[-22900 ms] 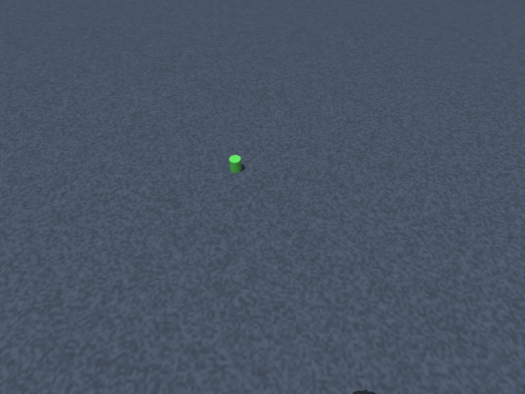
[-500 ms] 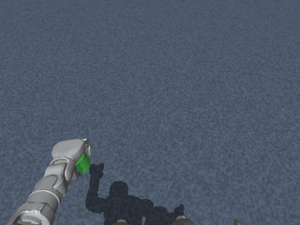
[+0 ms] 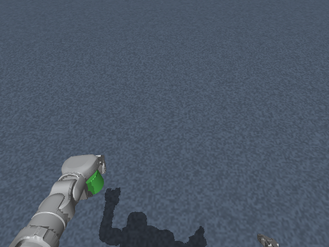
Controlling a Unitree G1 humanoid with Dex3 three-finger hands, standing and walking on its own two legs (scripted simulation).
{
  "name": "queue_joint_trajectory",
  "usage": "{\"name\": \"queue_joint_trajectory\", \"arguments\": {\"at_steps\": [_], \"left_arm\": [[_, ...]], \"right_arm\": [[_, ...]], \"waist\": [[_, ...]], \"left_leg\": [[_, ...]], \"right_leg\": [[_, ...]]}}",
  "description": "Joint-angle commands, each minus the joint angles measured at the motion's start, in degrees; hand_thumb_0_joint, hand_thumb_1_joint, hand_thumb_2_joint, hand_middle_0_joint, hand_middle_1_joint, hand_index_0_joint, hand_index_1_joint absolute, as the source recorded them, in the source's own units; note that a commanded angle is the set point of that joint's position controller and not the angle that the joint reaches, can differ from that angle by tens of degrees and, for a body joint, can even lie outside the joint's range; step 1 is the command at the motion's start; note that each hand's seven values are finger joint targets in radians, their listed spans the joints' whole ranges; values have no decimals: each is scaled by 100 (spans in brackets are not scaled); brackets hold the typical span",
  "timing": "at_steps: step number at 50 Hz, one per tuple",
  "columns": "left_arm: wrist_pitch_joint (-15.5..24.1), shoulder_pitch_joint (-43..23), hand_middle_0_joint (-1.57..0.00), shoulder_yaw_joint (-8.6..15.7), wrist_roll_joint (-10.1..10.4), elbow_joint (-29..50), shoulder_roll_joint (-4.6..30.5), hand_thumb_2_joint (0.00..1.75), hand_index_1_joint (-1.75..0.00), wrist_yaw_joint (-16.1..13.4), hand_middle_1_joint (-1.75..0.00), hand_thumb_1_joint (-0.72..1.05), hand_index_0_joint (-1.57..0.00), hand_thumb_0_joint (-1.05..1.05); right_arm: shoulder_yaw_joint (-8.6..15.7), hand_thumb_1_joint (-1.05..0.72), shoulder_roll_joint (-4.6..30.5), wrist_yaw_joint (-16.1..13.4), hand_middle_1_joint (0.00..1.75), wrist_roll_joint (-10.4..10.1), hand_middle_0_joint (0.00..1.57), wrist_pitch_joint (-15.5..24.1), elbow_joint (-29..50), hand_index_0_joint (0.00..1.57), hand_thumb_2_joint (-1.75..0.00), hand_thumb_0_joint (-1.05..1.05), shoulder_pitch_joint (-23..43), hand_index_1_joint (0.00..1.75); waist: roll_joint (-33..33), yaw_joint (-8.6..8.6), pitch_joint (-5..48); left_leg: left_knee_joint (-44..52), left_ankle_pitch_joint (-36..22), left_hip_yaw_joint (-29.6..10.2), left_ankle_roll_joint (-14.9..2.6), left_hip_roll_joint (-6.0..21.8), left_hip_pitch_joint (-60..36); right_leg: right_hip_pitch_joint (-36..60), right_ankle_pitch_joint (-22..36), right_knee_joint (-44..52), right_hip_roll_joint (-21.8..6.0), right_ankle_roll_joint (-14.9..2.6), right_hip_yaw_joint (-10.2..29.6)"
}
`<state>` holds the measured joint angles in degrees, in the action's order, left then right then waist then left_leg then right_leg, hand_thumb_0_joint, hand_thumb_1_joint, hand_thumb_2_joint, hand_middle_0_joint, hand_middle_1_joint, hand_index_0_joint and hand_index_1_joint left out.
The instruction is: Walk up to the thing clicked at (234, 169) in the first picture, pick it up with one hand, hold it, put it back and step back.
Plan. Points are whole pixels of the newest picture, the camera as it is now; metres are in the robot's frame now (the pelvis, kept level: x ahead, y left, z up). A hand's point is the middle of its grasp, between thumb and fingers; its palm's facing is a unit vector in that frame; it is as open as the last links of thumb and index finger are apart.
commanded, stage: hold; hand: left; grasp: from above
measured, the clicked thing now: (89, 179) +0.33 +0.23 -0.07
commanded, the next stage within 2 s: crouch in 1.52 s
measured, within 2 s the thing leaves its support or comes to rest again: neither
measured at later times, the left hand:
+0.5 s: hand (86, 182) +0.30 +0.22 -0.02, palm faces -0.44 -0.06 -0.90, open 9.3 cm
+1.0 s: hand (84, 184) +0.28 +0.21 -0.01, palm faces -0.43 -0.06 -0.90, open 9.3 cm
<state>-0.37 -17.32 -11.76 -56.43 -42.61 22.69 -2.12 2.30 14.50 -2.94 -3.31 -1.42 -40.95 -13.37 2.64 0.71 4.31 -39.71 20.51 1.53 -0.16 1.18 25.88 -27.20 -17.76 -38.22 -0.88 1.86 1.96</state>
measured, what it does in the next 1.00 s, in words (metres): stands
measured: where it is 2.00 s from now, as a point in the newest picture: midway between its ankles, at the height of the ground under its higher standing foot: outside the picture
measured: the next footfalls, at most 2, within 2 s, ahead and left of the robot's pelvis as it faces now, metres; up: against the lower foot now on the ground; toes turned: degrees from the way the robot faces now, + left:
none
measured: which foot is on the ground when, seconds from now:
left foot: down 0.00-1.00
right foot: down 0.00-1.00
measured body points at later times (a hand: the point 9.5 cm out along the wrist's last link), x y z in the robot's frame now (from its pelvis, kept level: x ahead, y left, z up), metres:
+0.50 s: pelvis +0.00 -0.01 +0.01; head +0.01 -0.03 +0.46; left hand +0.31 +0.22 +0.03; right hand +0.13 -0.26 -0.11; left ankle -0.01 +0.12 -0.72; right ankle +0.01 -0.14 -0.72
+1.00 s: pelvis -0.01 -0.01 +0.02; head -0.01 -0.03 +0.46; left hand +0.30 +0.21 +0.04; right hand +0.14 -0.26 -0.10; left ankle -0.01 +0.12 -0.72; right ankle +0.01 -0.14 -0.72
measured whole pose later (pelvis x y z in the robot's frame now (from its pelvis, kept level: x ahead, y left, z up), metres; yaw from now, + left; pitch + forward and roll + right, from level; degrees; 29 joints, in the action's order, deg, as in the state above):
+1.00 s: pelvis -0.01 -0.01 +0.02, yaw +0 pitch +1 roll +0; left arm -0.6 -13.6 -12.5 -55.8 -33.1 23.3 4.1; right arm 1.0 14.5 -3.8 -4.2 -3.3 -38.8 -10.5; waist 3.3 -1.1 1.5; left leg -29.6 15.1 2.1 0.2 1.0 15.6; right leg -17.9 -13.3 -30.1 -1.0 1.4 2.4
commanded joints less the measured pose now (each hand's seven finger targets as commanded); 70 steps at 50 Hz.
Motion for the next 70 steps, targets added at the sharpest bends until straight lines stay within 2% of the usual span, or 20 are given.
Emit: {"name": "queue_joint_trajectory", "arguments": {"at_steps": [1, 3, 7, 10, 15, 24, 29, 31, 38, 45, 46, 49, 52, 53, 56, 59, 61, 63, 65, 70], "left_arm": [[5, -1716, -69, 454, -2, 1216, 1156, 91, -101, -114, -109, 42, -76, 0], [11, -1757, -69, 516, 4, 1279, 1248, 92, -102, -79, -109, 42, -76, 0], [-24, -1616, -69, 426, -21, 1249, 1067, 90, -101, -53, -109, 41, -76, 0], [-20, -1710, -69, 517, -20, 1510, 1256, 90, -101, 36, -109, 42, -76, 0], [-57, -1512, -72, 451, -15, 1387, 1114, 91, -100, 117, -107, 43, -78, 0], [-47, -1598, -71, 540, 2, 1759, 1208, 91, -102, 165, -109, 43, -78, 0], [-23, -1625, -71, 536, 11, 1899, 1219, 93, -102, 237, -108, 42, -77, 0], [-22, -1517, -71, 540, 16, 1806, 1237, 92, -102, 258, -109, 42, -77, 0], [-12, -1587, -70, 525, 42, 2107, 1236, 90, -101, 326, -109, 43, -77, 0], [-17, -1475, -70, 488, 58, 2040, 1176, 91, -100, 374, -106, 39, -76, 0], [-16, -1450, -70, 591, 77, 2026, 1281, 92, -101, 366, -107, 40, -76, 0], [-5, -1524, -70, 455, 74, 2110, 1183, 91, -101, 414, -107, 40, -76, 0], [-15, -1372, -69, 553, 93, 1974, 1232, 89, -101, 409, -108, 40, -76, 0], [-25, -1281, -70, 461, 54, 1932, 1127, 89, -100, 433, -106, 40, -76, 0], [19, -1424, -70, 616, 49, 2089, 1317, 88, -100, 413, -106, 40, -76, 0], [65, -1501, -70, 494, 40, 2171, 1201, 90, -99, 404, -106, 39, -76, 0], [58, -1352, -71, 612, 45, 2077, 1271, 90, -99, 352, -105, 41, -77, 0], [83, -1601, -73, 510, 72, 2218, 1210, 93, -101, 327, -107, 42, -78, 0], [50, -1435, -72, 592, 34, 2218, 1261, 93, -99, 281, -104, 39, -77, 0], [-15, -1362, -73, 439, 12, 1902, 1104, 95, -102, 275, -107, 41, -78, 0]], "right_arm": [[295, -90, 789, -18, 30, -2, 20, 150, 674, 20, -90, 0, 155, 30], [290, -90, 793, -17, 30, -9, 20, 135, 714, 20, -90, 0, 194, 30], [266, -90, 754, -21, 30, -13, 20, 109, 761, 20, -90, 0, 259, 30], [272, -90, 757, -29, 30, -4, 20, 88, 788, 20, -90, 0, 322, 30], [237, -90, 738, -31, 30, -20, 20, 48, 860, 20, -90, 0, 415, 30], [195, -90, 724, -46, 30, -43, 20, 32, 953, 20, -90, 0, 589, 30], [195, -90, 731, -56, 30, -45, 20, 33, 960, 20, -90, 0, 591, 30], [181, -91, 717, -71, 30, -56, 20, 33, 960, 20, -90, 0, 678, 30], [155, -90, 710, -85, 30, -67, 20, 55, 1024, 20, -90, 0, 760, 30], [119, -91, 677, -99, 30, -78, 20, 52, 1049, 20, -90, 0, 842, 30], [129, -91, 689, -103, 30, -82, 20, 44, 1022, 20, -90, 0, 847, 30], [120, -91, 678, -107, 30, -87, 20, 46, 1038, 20, -90, 0, 881, 30], [98, -91, 666, -111, 30, -88, 20, 43, 1047, 20, -90, 0, 899, 30], [95, -91, 647, -108, 30, -86, 20, 36, 1066, 20, -90, 0, 922, 30], [107, -91, 663, -117, 30, -81, 20, 36, 1065, 20, -90, 0, 907, 30], [109, -91, 647, -124, 30, -82, 20, 42, 1046, 20, -90, 0, 885, 30], [120, -91, 661, -131, 30, -93, 20, 33, 1035, 20, -90, 0, 887, 30], [112, -91, 644, -138, 30, -83, 20, 37, 1019, 20, -90, 0, 896, 30], [126, -91, 662, -138, 30, -95, 20, 28, 1002, 20, -90, 0, 887, 30], [150, -91, 673, -121, 30, -103, 20, -1, 962, 20, -90, 0, 832, 30]], "waist": [[-137, 56, 1515], [-29, 15, 1512], [-225, 18, 1307], [-145, -62, 1440], [-349, -26, 1217], [-232, -107, 1117], [-212, -57, 1205], [-139, -136, 1066], [-153, -125, 1088], [-224, -120, 956], [-245, -166, 993], [-264, -148, 945], [-268, -194, 838], [-228, -169, 802], [-194, -182, 896], [-168, -137, 1018], [-232, -190, 1002], [-209, -126, 1071], [-187, -166, 1116], [-287, -133, 949]], "left_leg": [[564, -2062, -41, 19, -182, -920], [633, -2191, -49, 44, -151, -1021], [725, -2004, -43, 7, -185, -1012], [757, -2091, -19, -3, -195, -1108], [888, -1897, 2, -46, -203, -1138], [1098, -1575, 33, -40, -218, -1224], [1134, -1697, 34, -58, -202, -1359], [1210, -1668, 35, -34, -194, -1352], [1294, -1532, 63, -52, -207, -1447], [1364, -1443, 84, -80, -221, -1507], [1388, -1501, 76, -73, -212, -1541], [1418, -1515, 65, -69, -206, -1552], [1478, -1350, 64, -60, -204, -1464], [1465, -1360, 77, -63, -214, -1472], [1478, -1361, 34, -54, -191, -1486], [1444, -1520, 58, -59, -207, -1593], [1422, -1590, 75, -65, -216, -1591], [1425, -1597, 68, -60, -218, -1635], [1416, -1710, 77, -60, -220, -1706], [1452, -1763, 68, -57, -189, -1639]], "right_leg": [[827, 1612, 443, 283, -244, -146], [873, 1639, 455, 304, -263, -187], [878, 1579, 596, 278, -238, -138], [1011, 1672, 653, 259, -225, -136], [1037, 1541, 799, 245, -195, -132], [1106, 1170, 998, 229, -210, -100], [1183, 1306, 1021, 231, -203, -100], [1182, 1211, 1062, 243, -227, -131], [1220, 1106, 1169, 221, -213, -107], [1250, 1037, 1284, 195, -195, -100], [1297, 1052, 1289, 209, -198, -115], [1308, 1066, 1308, 215, -205, -131], [1297, 878, 1348, 225, -221, -136], [1260, 898, 1350, 211, -217, -127], [1284, 903, 1336, 221, -223, -129], [1335, 1058, 1309, 219, -216, -121], [1361, 1114, 1336, 213, -209, -128], [1346, 1132, 1331, 218, -205, -126], [1392, 1246, 1343, 208, -202, -124], [1394, 1306, 1328, 229, -221, -157]]}}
